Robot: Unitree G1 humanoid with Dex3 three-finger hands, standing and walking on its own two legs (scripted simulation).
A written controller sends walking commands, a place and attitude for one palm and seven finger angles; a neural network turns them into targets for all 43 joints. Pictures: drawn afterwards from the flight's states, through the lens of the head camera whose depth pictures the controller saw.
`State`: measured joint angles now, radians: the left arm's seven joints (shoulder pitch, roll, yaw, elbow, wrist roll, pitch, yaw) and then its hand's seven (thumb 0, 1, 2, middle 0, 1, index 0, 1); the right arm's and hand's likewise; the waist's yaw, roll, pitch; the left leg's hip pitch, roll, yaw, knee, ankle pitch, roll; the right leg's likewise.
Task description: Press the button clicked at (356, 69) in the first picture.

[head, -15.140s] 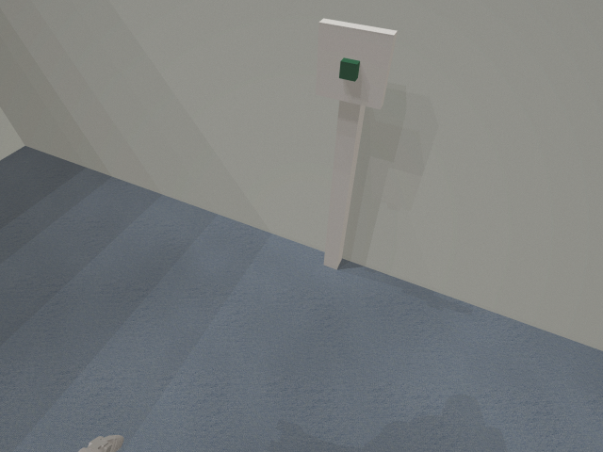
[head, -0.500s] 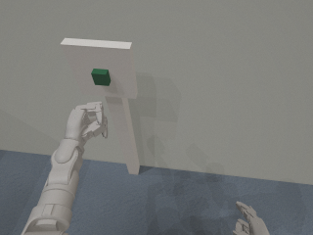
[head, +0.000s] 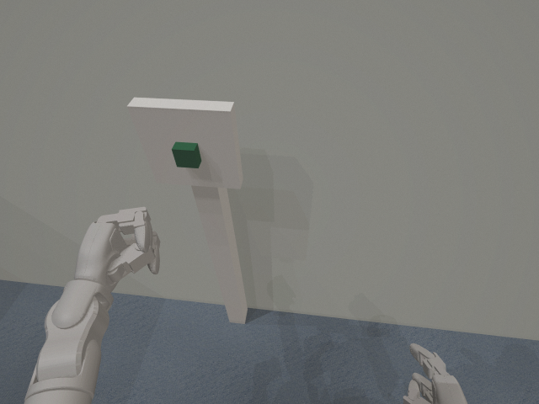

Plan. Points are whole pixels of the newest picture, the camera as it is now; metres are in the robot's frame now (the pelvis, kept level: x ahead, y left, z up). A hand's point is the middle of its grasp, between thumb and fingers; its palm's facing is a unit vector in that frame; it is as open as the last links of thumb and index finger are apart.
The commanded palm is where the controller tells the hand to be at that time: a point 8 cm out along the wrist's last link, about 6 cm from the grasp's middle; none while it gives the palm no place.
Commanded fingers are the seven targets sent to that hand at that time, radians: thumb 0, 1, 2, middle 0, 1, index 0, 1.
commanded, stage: draw the hand back to the body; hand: left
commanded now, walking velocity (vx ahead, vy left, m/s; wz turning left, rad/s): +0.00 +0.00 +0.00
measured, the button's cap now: (187, 154) +0.51 +0.18 +0.10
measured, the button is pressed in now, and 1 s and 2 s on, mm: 0 0 0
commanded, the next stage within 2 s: step back with the hand held close in 1.02 s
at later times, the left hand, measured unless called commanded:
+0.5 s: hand (78, 282) +0.22 +0.23 +0.15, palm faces +0.35 -0.88 -0.32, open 3.1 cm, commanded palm +0.17 +0.27 +0.17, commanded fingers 0.00 0.90 0.90 -1.30 -1.50 -1.30 -1.50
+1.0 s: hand (40, 309) +0.18 +0.25 +0.17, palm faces +0.43 -0.82 -0.37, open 3.1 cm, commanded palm +0.13 +0.28 +0.19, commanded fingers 0.00 0.90 0.90 -1.30 -1.50 -1.30 -1.50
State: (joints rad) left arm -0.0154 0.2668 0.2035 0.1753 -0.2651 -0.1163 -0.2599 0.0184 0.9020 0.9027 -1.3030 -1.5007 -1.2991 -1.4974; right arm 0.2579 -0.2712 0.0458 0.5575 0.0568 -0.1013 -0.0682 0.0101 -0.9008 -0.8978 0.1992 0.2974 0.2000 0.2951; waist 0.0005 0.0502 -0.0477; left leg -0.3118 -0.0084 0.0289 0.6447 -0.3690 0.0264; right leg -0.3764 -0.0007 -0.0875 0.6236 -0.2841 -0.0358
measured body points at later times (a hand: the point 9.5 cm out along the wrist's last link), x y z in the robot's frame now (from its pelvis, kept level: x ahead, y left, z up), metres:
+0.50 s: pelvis +0.01 +0.01 +0.02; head -0.01 -0.02 +0.47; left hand +0.19 +0.28 +0.17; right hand +0.19 -0.20 -0.07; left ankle -0.02 +0.10 -0.72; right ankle +0.03 -0.10 -0.72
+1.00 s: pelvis +0.01 +0.01 +0.02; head -0.02 -0.02 +0.47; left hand +0.15 +0.29 +0.19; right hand +0.20 -0.20 -0.06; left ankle -0.02 +0.10 -0.72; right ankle +0.03 -0.10 -0.72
